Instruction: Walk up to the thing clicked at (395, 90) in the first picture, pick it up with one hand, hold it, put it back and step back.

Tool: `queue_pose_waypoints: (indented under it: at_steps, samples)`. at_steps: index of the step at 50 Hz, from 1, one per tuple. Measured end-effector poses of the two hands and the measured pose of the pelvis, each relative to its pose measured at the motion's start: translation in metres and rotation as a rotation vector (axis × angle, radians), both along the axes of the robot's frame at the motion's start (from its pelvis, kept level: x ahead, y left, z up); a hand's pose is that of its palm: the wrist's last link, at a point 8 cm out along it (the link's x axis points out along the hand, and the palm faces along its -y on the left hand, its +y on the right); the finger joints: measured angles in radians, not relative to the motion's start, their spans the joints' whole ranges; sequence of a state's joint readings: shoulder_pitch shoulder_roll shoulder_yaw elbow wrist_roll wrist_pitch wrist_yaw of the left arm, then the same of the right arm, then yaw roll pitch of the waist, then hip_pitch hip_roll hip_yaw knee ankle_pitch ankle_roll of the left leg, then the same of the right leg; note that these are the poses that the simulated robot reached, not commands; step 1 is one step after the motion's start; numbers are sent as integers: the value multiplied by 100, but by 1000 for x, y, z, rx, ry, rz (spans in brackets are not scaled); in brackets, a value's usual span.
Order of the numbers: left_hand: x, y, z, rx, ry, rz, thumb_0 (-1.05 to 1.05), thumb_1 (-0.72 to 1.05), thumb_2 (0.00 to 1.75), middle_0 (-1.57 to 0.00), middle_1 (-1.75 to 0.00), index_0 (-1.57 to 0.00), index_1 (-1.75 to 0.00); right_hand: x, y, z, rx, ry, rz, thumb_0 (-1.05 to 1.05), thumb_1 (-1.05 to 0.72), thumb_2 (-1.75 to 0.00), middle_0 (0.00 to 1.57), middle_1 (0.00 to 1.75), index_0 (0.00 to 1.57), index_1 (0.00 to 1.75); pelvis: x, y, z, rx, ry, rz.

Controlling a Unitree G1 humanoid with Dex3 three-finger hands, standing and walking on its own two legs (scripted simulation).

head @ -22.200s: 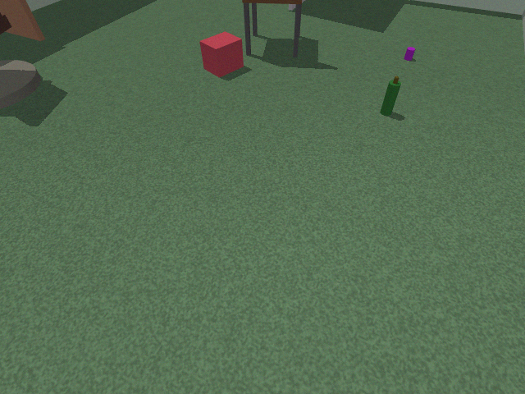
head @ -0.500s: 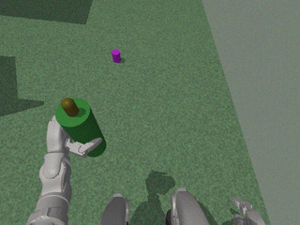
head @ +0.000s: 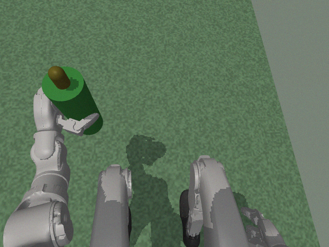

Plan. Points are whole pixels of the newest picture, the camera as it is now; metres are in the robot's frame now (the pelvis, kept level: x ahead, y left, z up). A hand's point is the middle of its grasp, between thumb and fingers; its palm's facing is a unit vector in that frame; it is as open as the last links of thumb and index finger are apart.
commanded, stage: crouch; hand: left
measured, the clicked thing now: (76, 103) +0.44 +0.19 -0.02
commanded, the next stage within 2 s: lower in 0.88 s
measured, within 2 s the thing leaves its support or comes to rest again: neither
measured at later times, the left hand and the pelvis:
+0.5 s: hand (87, 115) +0.46 +0.19 -0.15, palm faces +0.07 -1.00 +0.01, open 10.2 cm; pelvis -0.02 +0.01 -0.10, yaw -2 degrees
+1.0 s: hand (91, 119) +0.47 +0.20 -0.20, palm faces +0.05 -1.00 +0.00, open 10.2 cm; pelvis -0.02 +0.01 -0.13, yaw -5 degrees
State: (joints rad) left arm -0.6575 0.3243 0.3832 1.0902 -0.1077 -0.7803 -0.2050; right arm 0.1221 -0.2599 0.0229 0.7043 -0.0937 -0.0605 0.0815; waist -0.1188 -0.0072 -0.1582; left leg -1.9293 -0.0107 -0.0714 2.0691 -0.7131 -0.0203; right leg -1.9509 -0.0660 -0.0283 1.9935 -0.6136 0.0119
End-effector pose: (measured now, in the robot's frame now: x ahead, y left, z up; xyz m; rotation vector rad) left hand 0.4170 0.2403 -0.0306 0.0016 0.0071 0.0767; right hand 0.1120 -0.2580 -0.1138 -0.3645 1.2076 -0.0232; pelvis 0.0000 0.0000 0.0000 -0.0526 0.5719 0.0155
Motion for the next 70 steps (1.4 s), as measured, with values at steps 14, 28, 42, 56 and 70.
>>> queue_pose_waypoints:
  at_steps: [14, 28, 42, 56, 70]
  samples:
    - [10, 4, -76, 4, 7, -8, -1, -44, 111, -72, -106, -72, -106, -49, -8, -61, -47, 99, -15, 1, -91, -91, 21, 30, 21, 30, -17, 5, -71, -25, -39, -3]
    - [20, 8, -125, -2, 17, -17, -1, -44, 111, -72, -106, -72, -106, -53, -11, -78, -99, 147, 35, 1, -91, -91, 21, 30, 21, 30, -17, 9, -102, -62, -67, -12]
    - [26, 8, -157, 1, 19, -25, -1, -44, 111, -72, -106, -72, -106, -49, -13, -88, -128, 185, 93, 0, -91, -91, 21, 30, 21, 30, -16, 11, -120, -91, -95, -24]
    - [28, 8, -183, -2, 33, -19, -1, -44, 111, -72, -106, -72, -106, -55, -8, -89, -147, 230, 121, 0, -92, -91, 21, 30, 21, 30, -16, 15, -129, -119, -116, -33]
    - [31, 2, -222, -12, 35, -11, -1, -44, 111, -72, -105, -72, -105, -64, -4, -81, -199, 283, 197, 0, -92, -91, 21, 30, 21, 30, -19, 19, -138, -161, -169, -53]
